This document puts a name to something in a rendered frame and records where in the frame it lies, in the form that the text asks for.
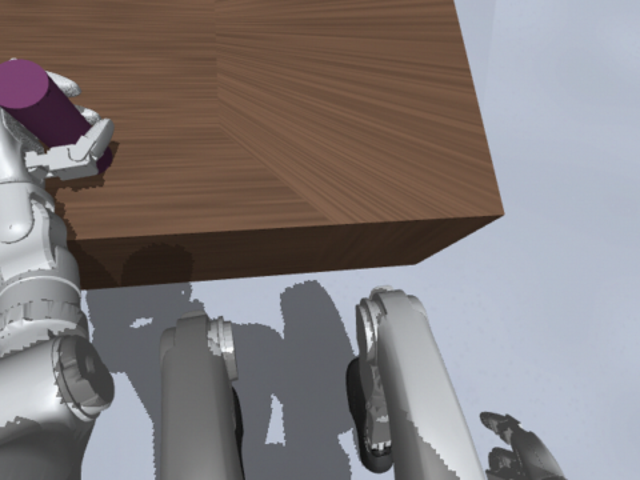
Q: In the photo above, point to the can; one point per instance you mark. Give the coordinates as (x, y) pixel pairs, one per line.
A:
(29, 95)

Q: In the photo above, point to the right robot foot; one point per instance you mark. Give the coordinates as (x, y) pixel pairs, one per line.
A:
(374, 460)

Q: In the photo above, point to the right robot hand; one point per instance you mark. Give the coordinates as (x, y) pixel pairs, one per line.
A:
(530, 459)

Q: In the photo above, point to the left robot arm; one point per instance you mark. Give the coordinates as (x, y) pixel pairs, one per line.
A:
(53, 384)

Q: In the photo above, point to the left robot hand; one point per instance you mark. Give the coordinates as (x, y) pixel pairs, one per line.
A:
(22, 156)

